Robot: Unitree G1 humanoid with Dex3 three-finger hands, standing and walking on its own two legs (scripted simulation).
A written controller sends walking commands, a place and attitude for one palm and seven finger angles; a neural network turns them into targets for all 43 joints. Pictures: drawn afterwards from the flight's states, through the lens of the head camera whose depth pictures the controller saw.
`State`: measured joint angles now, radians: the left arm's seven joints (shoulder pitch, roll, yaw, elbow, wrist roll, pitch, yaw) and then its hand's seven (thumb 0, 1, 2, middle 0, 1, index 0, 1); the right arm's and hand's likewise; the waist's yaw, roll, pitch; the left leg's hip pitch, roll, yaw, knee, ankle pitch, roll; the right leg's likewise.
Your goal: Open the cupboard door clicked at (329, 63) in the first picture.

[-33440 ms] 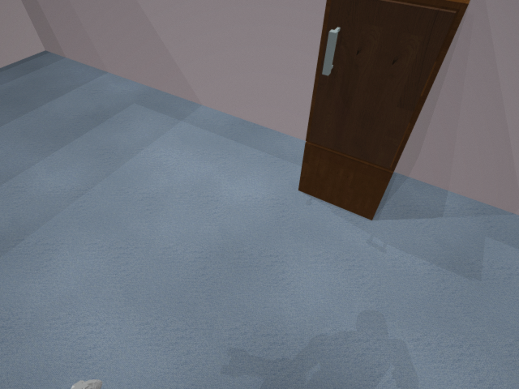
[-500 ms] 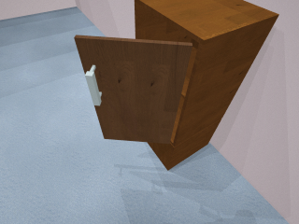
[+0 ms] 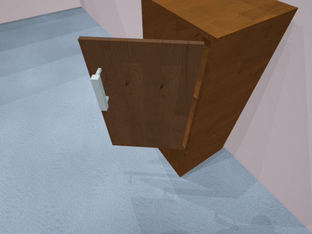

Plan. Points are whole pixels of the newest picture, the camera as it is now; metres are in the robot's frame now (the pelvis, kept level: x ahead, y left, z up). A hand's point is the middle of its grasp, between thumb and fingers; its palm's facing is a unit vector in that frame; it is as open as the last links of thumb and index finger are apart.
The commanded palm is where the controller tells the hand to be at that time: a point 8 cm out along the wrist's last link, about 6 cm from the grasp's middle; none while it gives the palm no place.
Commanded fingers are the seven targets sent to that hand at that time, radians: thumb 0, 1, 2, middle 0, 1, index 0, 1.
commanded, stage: look again from close up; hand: left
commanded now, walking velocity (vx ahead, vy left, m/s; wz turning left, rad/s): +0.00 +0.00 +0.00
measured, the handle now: (101, 89) +0.55 +0.23 +0.03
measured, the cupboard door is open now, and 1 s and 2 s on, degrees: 53 53 53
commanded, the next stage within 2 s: shuffle to correct the standing spot in 0.40 s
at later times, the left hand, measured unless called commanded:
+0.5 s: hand out of the picture -0.06 +0.24 -0.17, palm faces +0.03 -0.97 -0.24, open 7.3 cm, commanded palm none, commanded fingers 0.00 0.90 0.90 -0.20 -0.30 -0.20 -0.30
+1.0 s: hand out of the picture -0.10 +0.21 -0.16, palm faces +0.06 -0.99 -0.13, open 7.3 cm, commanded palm none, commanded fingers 0.00 0.90 0.90 -0.20 -0.30 -0.20 -0.30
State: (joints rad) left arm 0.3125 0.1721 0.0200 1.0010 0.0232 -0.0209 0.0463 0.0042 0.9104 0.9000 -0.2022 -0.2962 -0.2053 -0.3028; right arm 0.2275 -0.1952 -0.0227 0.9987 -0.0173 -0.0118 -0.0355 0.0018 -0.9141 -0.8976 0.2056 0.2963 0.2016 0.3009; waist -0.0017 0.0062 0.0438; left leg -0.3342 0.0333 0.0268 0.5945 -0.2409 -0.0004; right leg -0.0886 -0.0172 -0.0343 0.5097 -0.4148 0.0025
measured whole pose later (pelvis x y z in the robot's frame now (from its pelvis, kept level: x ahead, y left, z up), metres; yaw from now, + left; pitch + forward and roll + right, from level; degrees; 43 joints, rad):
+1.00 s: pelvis -0.11 +0.06 +0.01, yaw -3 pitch -3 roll +0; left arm 0.42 0.10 0.04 0.99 0.02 0.00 0.02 0.00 0.91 0.90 -0.20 -0.30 -0.20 -0.30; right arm 0.41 -0.11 -0.04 1.10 -0.03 0.02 -0.02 0.00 -0.91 -0.90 0.21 0.30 0.20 0.30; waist 0.00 -0.01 -0.06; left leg -0.30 -0.03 0.10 0.44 -0.19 0.07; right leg -0.19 -0.02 -0.10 0.52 -0.43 -0.06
